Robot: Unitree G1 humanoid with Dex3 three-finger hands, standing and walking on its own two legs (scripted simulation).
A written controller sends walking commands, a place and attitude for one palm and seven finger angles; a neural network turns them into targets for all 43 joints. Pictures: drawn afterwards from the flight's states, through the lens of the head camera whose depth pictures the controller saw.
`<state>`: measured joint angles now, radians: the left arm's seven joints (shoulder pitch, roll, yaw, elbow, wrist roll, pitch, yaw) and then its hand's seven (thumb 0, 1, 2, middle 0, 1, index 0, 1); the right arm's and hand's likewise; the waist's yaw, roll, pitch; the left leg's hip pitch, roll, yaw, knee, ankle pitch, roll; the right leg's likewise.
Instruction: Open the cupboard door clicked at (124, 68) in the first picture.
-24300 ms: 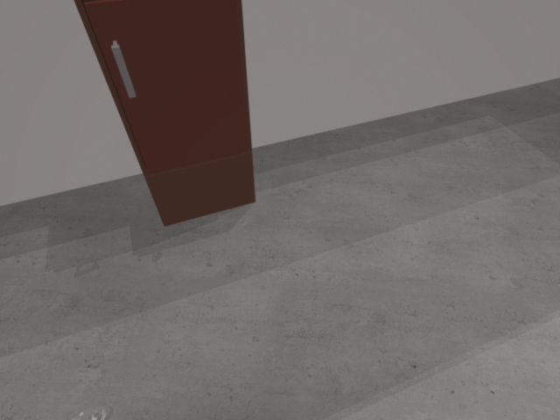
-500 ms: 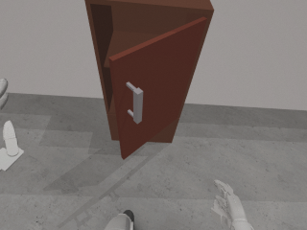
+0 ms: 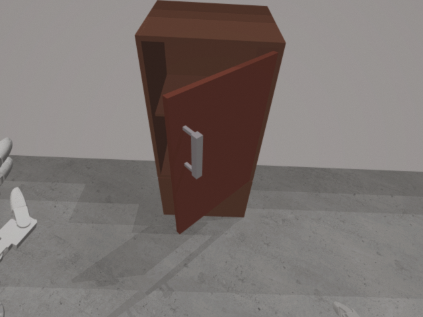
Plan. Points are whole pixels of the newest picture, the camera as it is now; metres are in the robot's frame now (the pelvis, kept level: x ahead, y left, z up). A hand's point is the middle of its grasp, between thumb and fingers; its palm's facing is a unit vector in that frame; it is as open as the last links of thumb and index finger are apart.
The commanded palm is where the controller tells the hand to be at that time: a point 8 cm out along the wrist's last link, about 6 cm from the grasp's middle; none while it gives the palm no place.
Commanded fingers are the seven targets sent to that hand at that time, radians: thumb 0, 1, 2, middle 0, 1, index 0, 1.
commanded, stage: stop stepping back and stand still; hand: left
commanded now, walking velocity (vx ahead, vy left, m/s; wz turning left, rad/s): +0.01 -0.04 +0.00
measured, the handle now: (192, 152) +0.52 +0.08 +0.01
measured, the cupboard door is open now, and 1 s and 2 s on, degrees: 44 44 44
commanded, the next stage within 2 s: let the arm hang, fingers relaxed in 0.18 s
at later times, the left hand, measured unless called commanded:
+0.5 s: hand out of the picture +0.09 +0.21 -0.13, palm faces +0.02 -0.96 -0.26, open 7.4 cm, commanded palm none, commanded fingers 0.00 0.90 0.90 -0.20 -0.30 -0.20 -0.30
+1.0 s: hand out of the picture -0.11 +0.18 -0.16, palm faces +0.07 -0.98 -0.20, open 7.3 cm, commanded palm none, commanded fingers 0.00 0.90 0.90 -0.20 -0.30 -0.20 -0.30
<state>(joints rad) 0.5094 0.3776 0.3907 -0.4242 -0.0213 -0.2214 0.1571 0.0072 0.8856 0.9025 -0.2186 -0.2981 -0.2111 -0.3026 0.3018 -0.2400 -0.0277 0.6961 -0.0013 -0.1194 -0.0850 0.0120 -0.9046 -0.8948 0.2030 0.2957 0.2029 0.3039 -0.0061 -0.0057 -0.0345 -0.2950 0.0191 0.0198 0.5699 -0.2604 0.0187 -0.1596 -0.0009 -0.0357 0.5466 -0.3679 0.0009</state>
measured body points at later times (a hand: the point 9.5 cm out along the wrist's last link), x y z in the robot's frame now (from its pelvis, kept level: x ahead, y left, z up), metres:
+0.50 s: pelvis -0.03 +0.01 +0.00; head -0.03 +0.00 +0.45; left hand +0.09 +0.26 -0.11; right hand +0.09 -0.24 -0.13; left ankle +0.03 +0.11 -0.73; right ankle -0.05 -0.12 -0.73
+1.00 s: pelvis -0.04 +0.01 +0.01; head -0.02 +0.00 +0.46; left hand -0.11 +0.23 -0.15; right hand -0.06 -0.19 -0.16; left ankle +0.03 +0.11 -0.73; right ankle -0.05 -0.12 -0.73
